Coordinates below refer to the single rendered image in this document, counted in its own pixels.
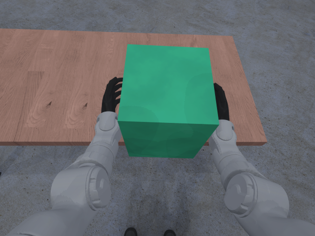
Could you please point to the right robot hand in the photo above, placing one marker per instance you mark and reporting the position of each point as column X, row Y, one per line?
column 221, row 101

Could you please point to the left robot upper arm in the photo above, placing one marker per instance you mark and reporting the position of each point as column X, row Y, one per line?
column 77, row 195

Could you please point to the carton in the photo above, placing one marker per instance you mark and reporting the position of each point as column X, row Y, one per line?
column 168, row 105

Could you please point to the left robot hand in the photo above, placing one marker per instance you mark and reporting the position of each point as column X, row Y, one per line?
column 109, row 101

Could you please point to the robot right forearm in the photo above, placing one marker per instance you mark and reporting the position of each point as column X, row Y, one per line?
column 227, row 158

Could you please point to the table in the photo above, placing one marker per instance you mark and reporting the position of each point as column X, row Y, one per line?
column 52, row 83

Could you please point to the right robot upper arm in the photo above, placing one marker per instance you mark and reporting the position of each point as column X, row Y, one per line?
column 261, row 208

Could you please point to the robot left forearm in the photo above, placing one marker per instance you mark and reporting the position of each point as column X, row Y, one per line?
column 104, row 147

